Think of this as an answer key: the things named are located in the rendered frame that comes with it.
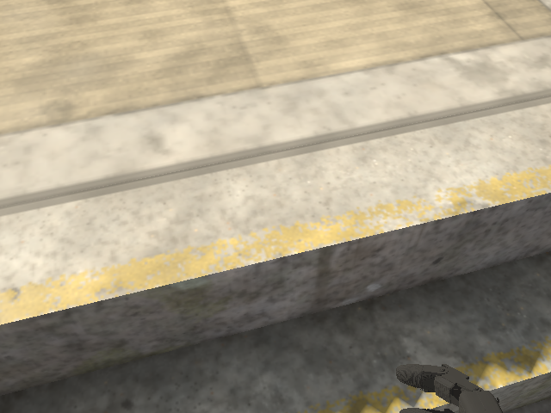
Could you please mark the robot right hand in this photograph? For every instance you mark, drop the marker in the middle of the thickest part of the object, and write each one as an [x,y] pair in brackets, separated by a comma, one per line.
[449,384]

